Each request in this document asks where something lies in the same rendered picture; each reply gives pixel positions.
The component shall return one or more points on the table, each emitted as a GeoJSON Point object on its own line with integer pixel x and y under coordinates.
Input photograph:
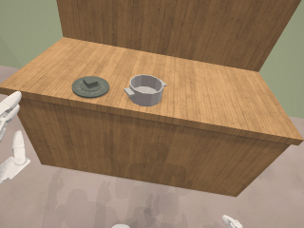
{"type": "Point", "coordinates": [218, 125]}

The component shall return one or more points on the left robot hand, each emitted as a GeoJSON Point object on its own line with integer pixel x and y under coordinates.
{"type": "Point", "coordinates": [13, 165]}

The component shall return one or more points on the pot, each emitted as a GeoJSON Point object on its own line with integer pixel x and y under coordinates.
{"type": "Point", "coordinates": [145, 90]}

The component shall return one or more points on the knob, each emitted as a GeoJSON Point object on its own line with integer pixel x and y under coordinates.
{"type": "Point", "coordinates": [90, 81]}

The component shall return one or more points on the lid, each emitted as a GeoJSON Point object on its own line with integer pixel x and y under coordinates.
{"type": "Point", "coordinates": [95, 91]}

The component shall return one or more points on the right robot hand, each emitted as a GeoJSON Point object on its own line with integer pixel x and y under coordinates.
{"type": "Point", "coordinates": [231, 223]}

